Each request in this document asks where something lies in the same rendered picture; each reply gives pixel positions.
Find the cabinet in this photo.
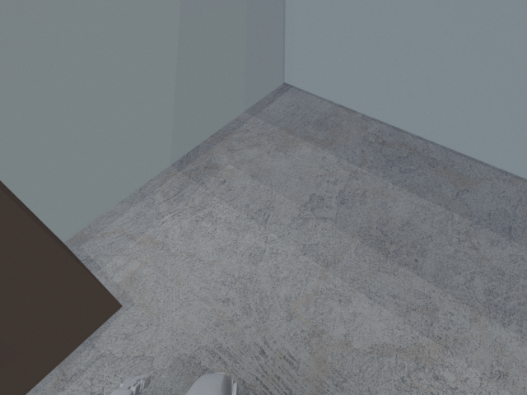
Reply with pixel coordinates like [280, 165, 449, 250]
[0, 181, 123, 395]

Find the left robot thigh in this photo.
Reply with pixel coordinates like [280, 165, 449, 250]
[185, 373, 238, 395]

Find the robot left hand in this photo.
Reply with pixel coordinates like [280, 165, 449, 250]
[110, 374, 151, 395]

